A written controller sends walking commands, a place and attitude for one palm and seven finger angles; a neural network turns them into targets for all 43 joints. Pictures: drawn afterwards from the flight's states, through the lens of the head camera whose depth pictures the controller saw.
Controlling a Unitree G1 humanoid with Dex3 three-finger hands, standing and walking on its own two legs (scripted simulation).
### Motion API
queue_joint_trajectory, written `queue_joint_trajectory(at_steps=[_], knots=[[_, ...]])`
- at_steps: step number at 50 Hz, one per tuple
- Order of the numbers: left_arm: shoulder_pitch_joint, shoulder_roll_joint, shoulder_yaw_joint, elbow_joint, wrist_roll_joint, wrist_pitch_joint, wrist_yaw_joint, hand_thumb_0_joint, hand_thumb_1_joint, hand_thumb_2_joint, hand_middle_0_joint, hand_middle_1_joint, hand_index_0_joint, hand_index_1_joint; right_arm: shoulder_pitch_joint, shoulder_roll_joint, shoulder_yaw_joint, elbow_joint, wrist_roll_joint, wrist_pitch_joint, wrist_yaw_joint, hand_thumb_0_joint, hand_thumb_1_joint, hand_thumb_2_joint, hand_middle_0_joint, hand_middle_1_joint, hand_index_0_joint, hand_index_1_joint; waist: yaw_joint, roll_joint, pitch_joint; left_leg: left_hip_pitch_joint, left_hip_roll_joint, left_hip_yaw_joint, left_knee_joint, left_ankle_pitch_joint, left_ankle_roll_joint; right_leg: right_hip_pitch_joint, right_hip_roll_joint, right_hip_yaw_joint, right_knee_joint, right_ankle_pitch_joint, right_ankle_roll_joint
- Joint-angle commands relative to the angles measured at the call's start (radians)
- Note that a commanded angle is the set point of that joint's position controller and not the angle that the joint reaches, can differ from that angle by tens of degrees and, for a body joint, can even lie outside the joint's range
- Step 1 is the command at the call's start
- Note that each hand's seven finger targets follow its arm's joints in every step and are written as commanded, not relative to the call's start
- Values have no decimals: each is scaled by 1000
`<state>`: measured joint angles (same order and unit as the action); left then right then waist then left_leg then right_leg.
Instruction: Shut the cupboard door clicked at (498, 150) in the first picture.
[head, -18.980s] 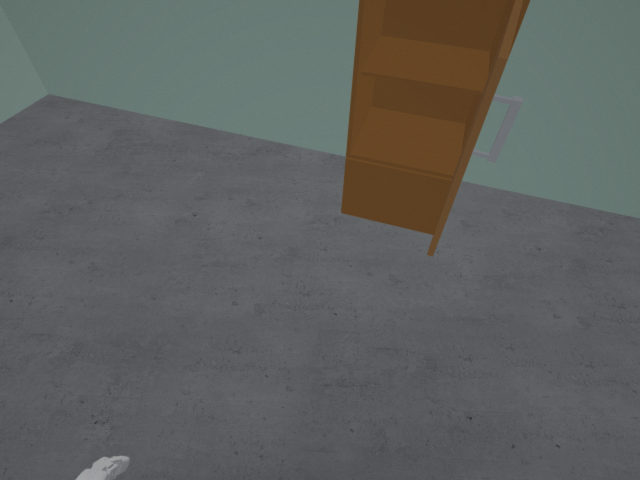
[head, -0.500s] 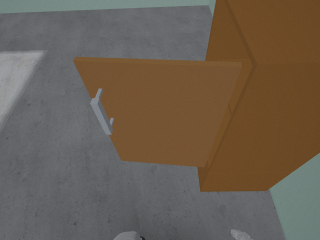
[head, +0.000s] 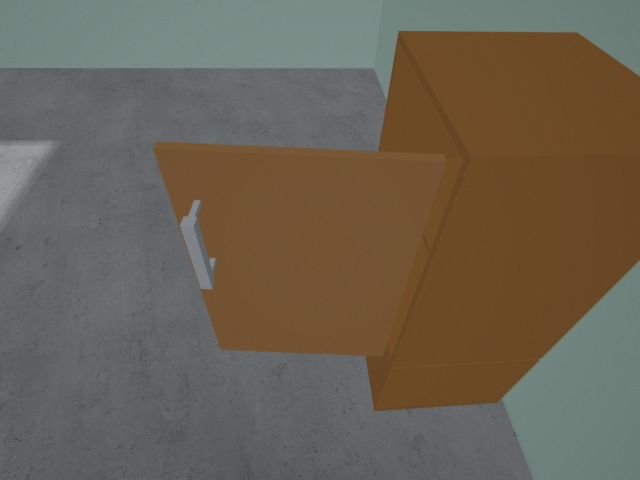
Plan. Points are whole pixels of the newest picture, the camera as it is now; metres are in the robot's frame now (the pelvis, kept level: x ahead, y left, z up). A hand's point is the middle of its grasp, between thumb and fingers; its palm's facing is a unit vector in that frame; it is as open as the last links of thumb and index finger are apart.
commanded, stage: look again from close up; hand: left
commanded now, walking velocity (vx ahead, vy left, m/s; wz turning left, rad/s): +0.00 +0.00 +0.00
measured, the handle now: (202, 246) +0.46 +0.22 -0.01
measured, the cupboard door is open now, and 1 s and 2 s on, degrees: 84 84 84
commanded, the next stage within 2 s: raise the hand and make a fist in 0.46 s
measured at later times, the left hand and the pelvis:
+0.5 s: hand out of the picture +0.01 +0.25 -0.17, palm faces -0.04 -0.97 -0.23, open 7.4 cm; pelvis +0.00 +0.05 +0.00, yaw -1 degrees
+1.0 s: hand out of the picture +0.14 +0.24 -0.08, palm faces +0.08 -1.00 +0.02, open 6.1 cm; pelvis -0.02 +0.03 -0.11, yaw +3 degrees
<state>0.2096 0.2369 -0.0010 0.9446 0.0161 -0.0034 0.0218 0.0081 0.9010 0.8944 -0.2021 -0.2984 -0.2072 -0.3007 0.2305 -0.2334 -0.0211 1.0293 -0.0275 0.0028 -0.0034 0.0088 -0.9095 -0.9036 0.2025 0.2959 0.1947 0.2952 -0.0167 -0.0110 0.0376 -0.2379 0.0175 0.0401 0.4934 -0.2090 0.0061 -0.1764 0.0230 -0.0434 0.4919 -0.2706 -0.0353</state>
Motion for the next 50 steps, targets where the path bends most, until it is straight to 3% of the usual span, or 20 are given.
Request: queue_joint_trajectory(at_steps=[1, 9, 22, 27, 28, 29, 30, 31, 32, 33, 34, 35, 36, 37, 39, 40, 42, 45, 47, 50], knots=[[6, 162, 34, -40, -2, -22, 8, 0, 900, 900, -200, -300, -200, -300, -33, -140, -20, -45, 5, -27, -4, 0, -900, -900, 200, 300, 200, 300, 18, 15, -3, -8, 78, -117, -143, -42, 36, -40, -126, 146, -172, -58, -17], [18, 160, 20, 14, -3, -20, 5, 0, 900, 900, -200, -300, -200, -300, -37, -168, -16, -3, 11, -32, -2, 0, -900, -900, 200, 300, 200, 300, 18, 19, -8, 4, 93, -140, -193, -73, 40, -40, -125, 131, -159, -13, -6], [82, 126, 3, 81, 3, -16, 12, 0, 900, 900, -200, -300, -200, -300, -47, -154, -17, 40, 20, -33, -3, 0, -900, -900, 200, 300, 200, 300, 18, 17, -7, 50, 105, -144, -230, -58, 44, -43, -128, 113, -143, 58, 16], [101, 108, 0, 97, 5, -15, 16, 0, 900, 900, -200, -300, -200, -300, -45, -139, -16, 49, 23, -34, -5, 0, -900, -900, 200, 300, 200, 300, 17, 15, -2, 64, 104, -139, -229, -22, 43, -40, -132, 110, -144, 78, 23], [159, 57, -12, 127, 18, -25, 53, 0, 900, 900, -200, -300, -200, -300, -44, -112, 3, -20, 28, -36, -7, 0, -900, -900, 200, 300, 200, 300, 20, 36, 8, 45, 115, -78, -76, 144, 12, -54, -139, 87, -107, 92, 27], [-742, 707, 501, -1481, -86, -277, 61, 0, 900, 900, -200, -300, -200, -300, 87, -295, -53, -331, 44, -186, -103, 0, -900, -900, 200, 300, 200, 300, -155, 29, -325, 294, 67, -194, -61, 223, -12, -54, -39, -6, 98, 182, 13], [-36, 148, 43, -1209, -125, -212, 50, 0, 900, 900, -218, -320, -218, -320, -34, -145, 14, -349, 101, -267, -106, 0, -900, -900, 200, 300, 200, 300, -4, 320, -503, 435, 90, -202, -44, 276, -53, -196, -5, -53, 178, -23, 17], [225, -12, 14, -1172, -187, -101, 54, 0, 900, 900, -237, -340, -237, -340, -45, -145, 17, -363, 70, -319, -81, 0, -900, -900, 200, 300, 200, 300, 1, 380, -406, 331, 98, -239, -149, 211, -107, -236, 3, -38, 234, -124, 13], [130, -26, -2, -1056, -169, -102, 66, 0, 900, 900, -255, -360, -255, -360, -30, -129, 12, -324, 78, -344, -60, 0, -900, -900, 200, 300, 200, 300, -39, 207, -148, 112, 81, -242, -156, 13, -89, -323, -18, -23, 258, -108, 19], [75, -45, 4, -1043, -179, -148, 56, 0, 900, 900, -273, -380, -273, -380, -35, -149, -11, -362, 63, -352, -42, 0, -900, -900, 200, 300, 200, 300, -56, 159, -14, -11, 51, -230, -108, -145, -66, -358, -18, -38, 205, -105, 9], [116, 3, 90, -902, -182, -199, 35, 0, 900, 900, -292, -400, -292, -400, -38, -164, -25, -382, 54, -356, -31, 0, -900, -900, 200, 300, 200, 300, -50, 57, 56, -160, 16, -216, -30, -273, -54, -409, -14, -60, 158, -115, 2], [219, -13, 121, -783, -206, -274, -8, 0, 900, 900, -310, -420, -310, -420, -52, -160, -29, -408, 47, -356, -21, 0, -900, -900, 200, 300, 200, 300, -27, -62, 60, -265, -12, -185, 68, -306, -40, -468, -10, -72, 154, -173, 0], [331, 8, 183, -678, -233, -353, -73, 0, 900, 900, -328, -440, -328, -440, -58, -157, -39, -441, 50, -353, -7, 0, -900, -900, 200, 300, 200, 300, 20, -84, -6, -331, -40, -142, 163, -254, -40, -480, -12, -56, 188, -207, -11], [373, -1, 199, -661, -263, -447, -144, 0, 900, 900, -347, -460, -347, -460, -72, -150, -42, -475, 41, -353, 4, 0, -900, -900, 200, 300, 200, 300, 41, -129, -70, -410, -49, -115, 259, -236, -39, -533, -19, -40, 259, -248, -15], [362, 12, 183, -656, -305, -627, -305, 0, 900, 900, -383, -500, -383, -500, -111, -159, -59, -535, 36, -349, 17, 0, -900, -900, 200, 300, 200, 300, 49, -230, -86, -591, -61, -84, 398, -320, -40, -632, -29, 30, 355, -423, -21], [356, 52, 189, -678, -305, -678, -375, 0, 900, 900, -402, -520, -402, -520, -125, -167, -66, -584, 42, -350, 22, 0, -900, -900, 200, 300, 200, 300, 51, -199, -114, -653, -64, -72, 457, -337, -25, -645, -33, 75, 389, -453, -24], [357, 121, 242, -762, -328, -640, -438, 0, 900, 900, -438, -560, -438, -560, -143, -179, -68, -672, 62, -329, 27, 0, -900, -900, 200, 300, 200, 300, 90, -53, -202, -673, -64, -75, 460, -384, -11, -635, -29, 101, 448, -455, -25], [279, 149, 283, -1037, -389, -532, -414, 0, 900, 900, -493, -620, -493, -620, -138, -177, -55, -751, 79, -311, 1, 0, -900, -900, 200, 300, 200, 300, 95, 69, -331, -617, -47, -128, 410, -478, -2, -638, -11, 85, 481, -452, -15], [179, 171, 276, -1260, -391, -524, -354, 0, 900, 900, -530, -660, -530, -660, -111, -164, -46, -753, 73, -313, -19, 0, -900, -900, 200, 300, 200, 300, 58, 106, -372, -592, -37, -144, 445, -442, 14, -648, -1, 95, 481, -411, -13], [154, 138, 199, -1387, -342, -563, -286, 0, 900, 900, -585, -720, -585, -720, -62, -146, -37, -703, 62, -323, -39, 0, -900, -900, 200, 300, 200, 300, 0, 123, -352, -537, -21, -155, 510, -308, 27, -704, 19, 66, 497, -280, -14]])
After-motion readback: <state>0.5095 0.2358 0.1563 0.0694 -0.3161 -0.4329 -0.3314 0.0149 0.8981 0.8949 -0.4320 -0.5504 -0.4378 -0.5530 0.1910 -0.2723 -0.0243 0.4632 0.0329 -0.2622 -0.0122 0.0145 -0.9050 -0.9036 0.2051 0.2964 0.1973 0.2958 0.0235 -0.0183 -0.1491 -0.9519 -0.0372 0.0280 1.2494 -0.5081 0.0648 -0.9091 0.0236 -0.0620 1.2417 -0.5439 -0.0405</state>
